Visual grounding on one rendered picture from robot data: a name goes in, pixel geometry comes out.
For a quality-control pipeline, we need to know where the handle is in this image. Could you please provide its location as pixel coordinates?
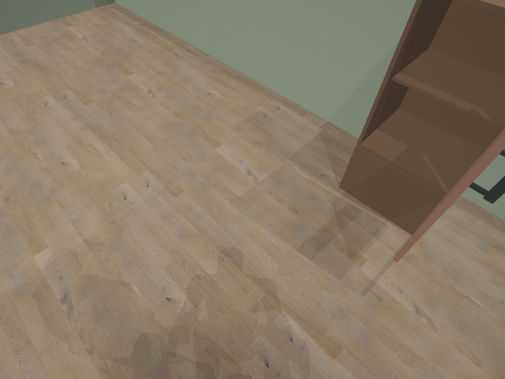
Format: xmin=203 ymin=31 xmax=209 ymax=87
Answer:
xmin=469 ymin=149 xmax=505 ymax=204

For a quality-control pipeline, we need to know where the cupboard door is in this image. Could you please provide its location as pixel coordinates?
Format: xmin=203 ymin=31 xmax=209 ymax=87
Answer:
xmin=393 ymin=129 xmax=505 ymax=262

